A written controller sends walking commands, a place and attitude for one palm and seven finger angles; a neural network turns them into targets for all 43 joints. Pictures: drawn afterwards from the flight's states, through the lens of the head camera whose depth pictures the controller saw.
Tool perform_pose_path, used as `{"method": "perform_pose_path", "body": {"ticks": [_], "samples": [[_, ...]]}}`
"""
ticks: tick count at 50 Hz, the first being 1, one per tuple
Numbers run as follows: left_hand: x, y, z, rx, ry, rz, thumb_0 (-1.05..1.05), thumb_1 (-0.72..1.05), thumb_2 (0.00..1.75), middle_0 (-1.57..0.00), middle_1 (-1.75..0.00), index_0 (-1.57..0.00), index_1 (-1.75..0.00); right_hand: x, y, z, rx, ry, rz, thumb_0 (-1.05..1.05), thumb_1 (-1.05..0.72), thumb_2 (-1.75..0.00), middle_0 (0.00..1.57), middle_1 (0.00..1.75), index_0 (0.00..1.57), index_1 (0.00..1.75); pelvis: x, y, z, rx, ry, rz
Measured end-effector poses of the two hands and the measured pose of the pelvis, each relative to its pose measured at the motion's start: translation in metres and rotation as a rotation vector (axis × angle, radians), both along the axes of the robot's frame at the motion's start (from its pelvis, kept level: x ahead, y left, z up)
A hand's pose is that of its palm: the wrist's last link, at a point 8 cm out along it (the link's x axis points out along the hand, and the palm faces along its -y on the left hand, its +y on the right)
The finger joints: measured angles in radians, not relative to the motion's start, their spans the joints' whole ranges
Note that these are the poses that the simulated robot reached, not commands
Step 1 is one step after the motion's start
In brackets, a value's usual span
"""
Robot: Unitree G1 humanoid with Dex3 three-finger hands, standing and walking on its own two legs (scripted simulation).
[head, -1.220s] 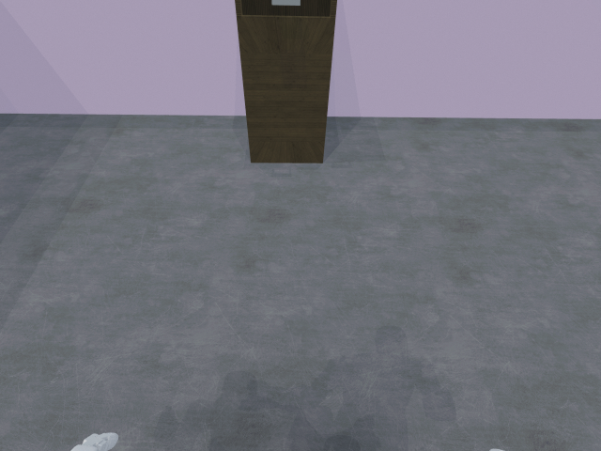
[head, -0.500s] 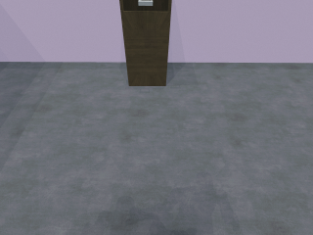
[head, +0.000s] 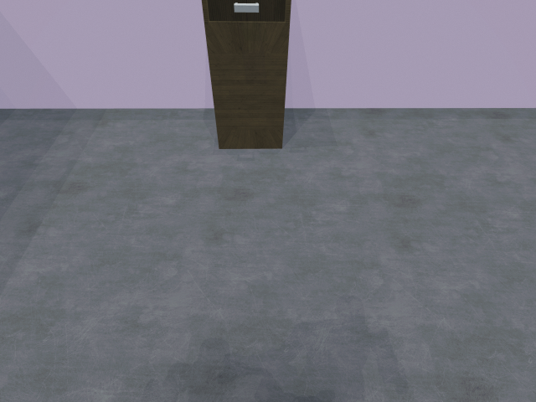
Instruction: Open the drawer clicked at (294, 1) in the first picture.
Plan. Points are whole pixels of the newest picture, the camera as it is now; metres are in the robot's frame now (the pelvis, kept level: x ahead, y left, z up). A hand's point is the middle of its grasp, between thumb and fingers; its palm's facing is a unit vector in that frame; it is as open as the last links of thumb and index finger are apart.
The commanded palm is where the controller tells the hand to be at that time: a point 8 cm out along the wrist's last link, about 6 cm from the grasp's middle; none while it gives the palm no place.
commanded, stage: look at it before walking up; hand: left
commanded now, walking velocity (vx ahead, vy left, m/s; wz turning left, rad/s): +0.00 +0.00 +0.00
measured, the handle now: (246, 6) +1.62 +0.19 +0.02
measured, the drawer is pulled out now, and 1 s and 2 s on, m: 0.00 0.00 0.00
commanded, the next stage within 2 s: walk to a spot facing it in 0.22 s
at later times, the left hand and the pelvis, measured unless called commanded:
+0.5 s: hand out of the picture +0.05 +0.23 -0.17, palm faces -0.02 -0.96 -0.27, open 7.4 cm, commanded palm none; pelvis +0.02 +0.00 -0.01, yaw -1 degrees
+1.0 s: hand (198, 326) +0.30 +0.16 -0.19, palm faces -0.10 -0.97 -0.21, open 7.3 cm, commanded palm none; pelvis +0.18 -0.02 -0.03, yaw -5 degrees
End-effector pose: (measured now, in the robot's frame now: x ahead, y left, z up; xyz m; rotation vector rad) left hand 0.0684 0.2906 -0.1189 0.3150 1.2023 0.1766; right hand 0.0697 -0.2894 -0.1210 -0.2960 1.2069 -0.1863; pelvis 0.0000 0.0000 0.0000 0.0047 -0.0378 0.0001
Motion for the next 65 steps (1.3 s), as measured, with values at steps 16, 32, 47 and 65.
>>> {"method": "perform_pose_path", "body": {"ticks": [16,32,47,65], "samples": [[-0.007,0.0,-0.001,0.002,0.024,0.011,0.0,0.91,0.9,-0.2,-0.3,-0.2,-0.3,0.003,-0.002,0.001,-0.004,0.008,0.005,0.01,-0.9,-0.9,0.2,0.3,0.2,0.3,0.002,-0.002,0.001,-0.001,0.001,0.002],[-0.044,-0.036,-0.048,-0.167,0.215,0.083,0.0,0.91,0.9,-0.2,-0.3,-0.2,-0.3,-0.028,0.059,-0.027,0.081,0.124,-0.1,0.0,-0.91,-0.9,0.2,0.3,0.2,0.3,0.055,0.017,-0.017,-0.016,0.016,-0.046],[0.186,-0.069,-0.039,-0.151,0.019,-0.1,0.01,0.93,0.9,-0.19,-0.3,-0.2,-0.3,-0.104,0.115,-0.014,0.212,0.536,-0.374,0.0,-0.9,-0.9,0.2,0.3,0.2,0.3,0.156,-0.009,-0.02,-0.032,0.011,-0.107],[0.258,-0.069,-0.062,-0.212,0.09,0.004,0.0,0.93,0.9,-0.2,-0.3,-0.2,-0.3,0.255,0.043,-0.016,0.074,-0.109,-0.169,0.0,-0.92,-0.9,0.2,0.3,0.2,0.3,0.296,-0.001,-0.023,-0.065,0.004,-0.085]]}}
